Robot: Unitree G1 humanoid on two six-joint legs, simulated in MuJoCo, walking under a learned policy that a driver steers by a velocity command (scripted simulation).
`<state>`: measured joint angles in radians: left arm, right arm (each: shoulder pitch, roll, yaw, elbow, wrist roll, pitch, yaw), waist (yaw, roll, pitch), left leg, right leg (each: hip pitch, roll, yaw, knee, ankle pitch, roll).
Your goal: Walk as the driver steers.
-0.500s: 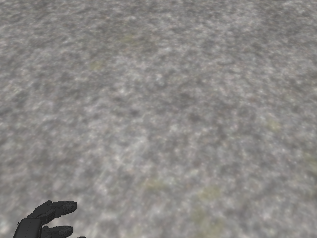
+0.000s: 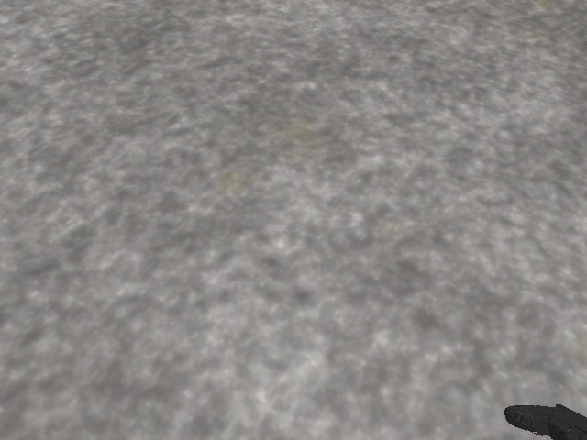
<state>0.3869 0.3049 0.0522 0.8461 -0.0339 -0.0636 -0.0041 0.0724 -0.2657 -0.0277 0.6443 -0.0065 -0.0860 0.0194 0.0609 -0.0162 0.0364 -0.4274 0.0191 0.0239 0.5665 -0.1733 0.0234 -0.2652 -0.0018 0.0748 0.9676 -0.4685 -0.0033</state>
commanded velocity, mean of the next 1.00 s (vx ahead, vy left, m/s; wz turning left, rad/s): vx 0.40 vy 0.00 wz -0.54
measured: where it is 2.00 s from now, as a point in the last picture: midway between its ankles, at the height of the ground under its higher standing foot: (377, 427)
